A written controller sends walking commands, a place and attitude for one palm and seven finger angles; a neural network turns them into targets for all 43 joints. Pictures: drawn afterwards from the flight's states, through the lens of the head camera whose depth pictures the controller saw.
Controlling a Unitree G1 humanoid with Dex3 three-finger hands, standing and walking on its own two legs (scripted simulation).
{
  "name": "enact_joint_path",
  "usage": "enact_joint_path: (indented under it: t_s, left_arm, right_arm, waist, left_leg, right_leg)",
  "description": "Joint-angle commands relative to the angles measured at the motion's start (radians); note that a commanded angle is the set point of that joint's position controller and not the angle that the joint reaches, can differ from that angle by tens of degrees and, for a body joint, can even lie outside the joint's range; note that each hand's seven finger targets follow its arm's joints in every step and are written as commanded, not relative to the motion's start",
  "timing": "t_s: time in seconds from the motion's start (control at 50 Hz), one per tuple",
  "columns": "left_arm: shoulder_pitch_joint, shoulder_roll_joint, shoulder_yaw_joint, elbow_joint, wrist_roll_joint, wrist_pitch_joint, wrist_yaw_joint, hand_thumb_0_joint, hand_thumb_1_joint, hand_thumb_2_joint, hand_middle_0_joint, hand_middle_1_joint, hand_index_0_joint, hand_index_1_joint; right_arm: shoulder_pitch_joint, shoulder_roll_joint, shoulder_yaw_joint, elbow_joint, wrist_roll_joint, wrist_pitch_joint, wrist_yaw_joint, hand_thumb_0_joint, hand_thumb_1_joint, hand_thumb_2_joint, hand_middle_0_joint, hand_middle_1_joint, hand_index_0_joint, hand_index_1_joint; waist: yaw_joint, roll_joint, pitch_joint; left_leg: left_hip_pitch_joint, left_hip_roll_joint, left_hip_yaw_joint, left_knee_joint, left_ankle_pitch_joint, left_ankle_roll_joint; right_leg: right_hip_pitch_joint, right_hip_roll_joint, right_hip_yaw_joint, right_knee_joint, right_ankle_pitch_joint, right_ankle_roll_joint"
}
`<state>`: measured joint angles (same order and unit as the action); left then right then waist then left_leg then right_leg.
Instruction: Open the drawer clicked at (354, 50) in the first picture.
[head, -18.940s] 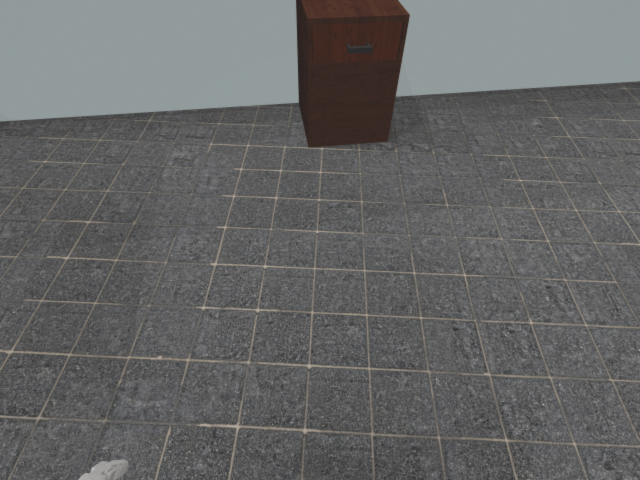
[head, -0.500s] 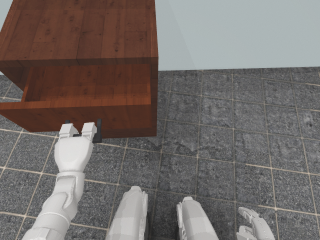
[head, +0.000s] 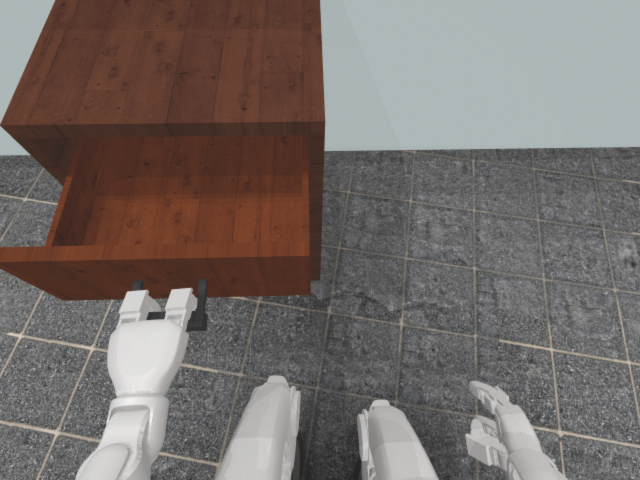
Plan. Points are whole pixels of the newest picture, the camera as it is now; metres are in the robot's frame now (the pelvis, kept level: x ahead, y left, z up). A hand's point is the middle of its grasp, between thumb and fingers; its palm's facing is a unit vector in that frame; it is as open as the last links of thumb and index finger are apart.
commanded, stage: pull the drawer open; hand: left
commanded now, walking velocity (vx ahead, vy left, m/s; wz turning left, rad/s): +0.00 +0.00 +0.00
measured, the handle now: (167, 305) +0.33 +0.24 -0.08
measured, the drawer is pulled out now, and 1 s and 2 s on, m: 0.19 0.28 0.30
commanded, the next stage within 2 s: open the thumb to release the handle in 1.68 s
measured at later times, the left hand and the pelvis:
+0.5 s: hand (161, 400) +0.21 +0.23 -0.09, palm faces -0.11 -0.09 -0.99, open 6.1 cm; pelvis +0.00 -0.01 -0.01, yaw +0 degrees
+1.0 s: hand (156, 432) +0.17 +0.22 -0.09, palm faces -0.15 -0.10 -0.98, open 6.2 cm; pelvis +0.00 -0.01 -0.02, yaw +1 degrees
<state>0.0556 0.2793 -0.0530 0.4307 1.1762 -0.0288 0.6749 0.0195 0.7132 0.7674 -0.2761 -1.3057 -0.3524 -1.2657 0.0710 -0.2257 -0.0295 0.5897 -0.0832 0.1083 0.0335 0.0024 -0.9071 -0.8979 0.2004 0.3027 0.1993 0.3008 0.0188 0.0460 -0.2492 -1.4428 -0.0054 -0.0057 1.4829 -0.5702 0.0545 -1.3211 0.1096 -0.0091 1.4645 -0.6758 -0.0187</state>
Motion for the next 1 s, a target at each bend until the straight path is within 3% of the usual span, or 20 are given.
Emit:
enact_joint_path:
  t_s: [0.0,0.04,0.12,0.14,0.18,0.26,0.3,0.44,0.56,0.64,0.72,0.74,0.98]
  left_arm:
    - [0.106,0.107,0.051,-0.195,-0.017,-0.006,0.048,0.0,0.9,0.9,-0.4,-1.35,-0.4,-1.35]
    - [0.135,0.115,0.061,-0.214,-0.018,-0.004,0.049,0.0,0.9,0.9,-0.4,-1.35,-0.4,-1.35]
    - [0.206,0.105,0.057,-0.232,-0.024,-0.01,0.046,0.0,0.9,0.9,-0.4,-1.35,-0.4,-1.35]
    - [0.218,0.128,0.079,-0.249,-0.022,-0.014,0.049,0.0,0.9,0.9,-0.4,-1.35,-0.4,-1.35]
    - [0.233,0.095,0.044,-0.258,-0.02,-0.016,0.045,0.0,0.9,0.9,-0.4,-1.35,-0.4,-1.35]
    - [0.296,0.112,0.065,-0.272,-0.02,-0.03,0.046,0.0,0.9,0.9,-0.4,-1.35,-0.4,-1.35]
    - [0.291,0.094,0.045,-0.274,-0.018,-0.031,0.042,0.0,0.9,0.9,-0.4,-1.35,-0.4,-1.35]
    - [0.375,0.135,0.097,-0.291,-0.021,-0.06,0.043,0.0,0.9,0.9,-0.4,-1.35,-0.4,-1.35]
    - [0.433,0.116,0.079,-0.305,-0.024,-0.072,0.036,0.0,0.9,0.9,-0.4,-1.35,-0.4,-1.35]
    - [0.464,0.125,0.09,-0.329,-0.026,-0.09,0.033,0.0,0.9,0.9,-0.4,-1.35,-0.4,-1.35]
    - [0.478,0.125,0.093,-0.317,-0.027,-0.106,0.029,0.0,0.9,0.9,-0.4,-1.35,-0.4,-1.35]
    - [0.489,0.149,0.123,-0.322,-0.026,-0.114,0.032,0.0,0.9,0.9,-0.4,-1.35,-0.4,-1.35]
    - [0.517,0.137,0.116,-0.333,-0.019,-0.149,0.029,0.0,0.9,0.9,-0.4,-1.35,-0.4,-1.35]
  right_arm:
    - [-0.006,-0.127,-0.049,-0.122,-0.002,-0.032,-0.01,0.0,-0.9,-0.9,0.2,0.3,0.2,0.3]
    - [-0.01,-0.126,-0.047,-0.13,-0.002,-0.036,-0.012,0.0,-0.9,-0.9,0.2,0.3,0.2,0.3]
    - [-0.016,-0.12,-0.043,-0.135,-0.003,-0.044,-0.015,0.0,-0.9,-0.9,0.2,0.3,0.2,0.3]
    - [-0.017,-0.121,-0.042,-0.14,-0.005,-0.045,-0.016,0.0,-0.9,-0.9,0.2,0.3,0.2,0.3]
    - [-0.025,-0.118,-0.039,-0.142,-0.006,-0.047,-0.015,0.0,-0.9,-0.9,0.2,0.3,0.2,0.3]
    - [-0.031,-0.114,-0.033,-0.149,-0.009,-0.055,-0.017,0.0,-0.9,-0.9,0.2,0.3,0.2,0.3]
    - [-0.037,-0.114,-0.032,-0.15,-0.01,-0.056,-0.018,0.0,-0.9,-0.9,0.2,0.3,0.2,0.3]
    - [-0.043,-0.106,-0.027,-0.155,-0.012,-0.068,-0.026,0.0,-0.9,-0.9,0.2,0.3,0.2,0.3]
    - [-0.053,-0.102,-0.021,-0.165,-0.013,-0.071,-0.025,0.0,-0.9,-0.9,0.2,0.3,0.2,0.3]
    - [-0.062,-0.096,-0.021,-0.168,-0.016,-0.076,-0.027,0.0,-0.9,-0.9,0.2,0.3,0.2,0.3]
    - [-0.066,-0.092,-0.018,-0.161,-0.017,-0.077,-0.031,0.0,-0.9,-0.9,0.2,0.3,0.2,0.3]
    - [-0.069,-0.089,-0.019,-0.16,-0.018,-0.077,-0.032,0.0,-0.9,-0.9,0.2,0.3,0.2,0.3]
    - [-0.085,-0.086,-0.019,-0.161,-0.02,-0.076,-0.035,0.0,-0.9,-0.9,0.2,0.3,0.2,0.3]
  waist:
    - [0.028,0.003,-0.401]
    - [0.037,0.022,-0.4]
    - [0.04,-0.002,-0.407]
    - [0.052,0.008,-0.408]
    - [0.039,0.006,-0.404]
    - [0.055,0.012,-0.4]
    - [0.04,-0.014,-0.375]
    - [0.066,-0.019,-0.374]
    - [0.066,-0.018,-0.368]
    - [0.08,-0.01,-0.379]
    - [0.069,-0.054,-0.355]
    - [0.085,-0.034,-0.358]
    - [0.085,-0.039,-0.348]
  left_leg:
    - [0.519,0.007,-0.069,-0.165,0.344,-0.015]
    - [0.526,0.009,-0.073,-0.167,0.352,-0.016]
    - [0.512,0.002,-0.063,-0.157,0.343,-0.014]
    - [0.515,0.004,-0.071,-0.161,0.365,-0.017]
    - [0.518,0.003,-0.065,-0.153,0.353,-0.014]
    - [0.499,-0.001,-0.065,-0.15,0.347,-0.017]
    - [0.485,-0.001,-0.065,-0.146,0.316,-0.013]
    - [0.455,-0.009,-0.06,-0.135,0.304,-0.013]
    - [0.449,-0.012,-0.057,-0.131,0.293,-0.012]
    - [0.436,-0.016,-0.056,-0.126,0.296,-0.011]
    - [0.403,-0.02,-0.048,-0.11,0.264,-0.009]
    - [0.399,-0.02,-0.052,-0.113,0.275,-0.011]
    - [0.393,-0.022,-0.052,-0.104,0.244,-0.01]
  right_leg:
    - [0.084,-0.022,0.001,-0.18,0.357,-0.059]
    - [0.077,-0.021,-0.001,-0.178,0.352,-0.062]
    - [0.096,-0.022,0.007,-0.176,0.37,-0.061]
    - [0.098,-0.02,0.012,-0.168,0.381,-0.066]
    - [0.085,-0.023,0.008,-0.17,0.377,-0.062]
    - [0.09,-0.023,0.015,-0.157,0.376,-0.065]
    - [0.072,-0.024,0.011,-0.165,0.348,-0.063]
    - [0.087,-0.02,0.033,-0.157,0.357,-0.067]
    - [0.082,-0.023,0.029,-0.154,0.351,-0.067]
    - [0.095,-0.024,0.039,-0.149,0.366,-0.068]
    - [0.103,-0.027,0.055,-0.156,0.376,-0.063]
    - [0.106,-0.023,0.058,-0.147,0.377,-0.069]
    - [0.065,-0.025,0.055,-0.14,0.327,-0.068]
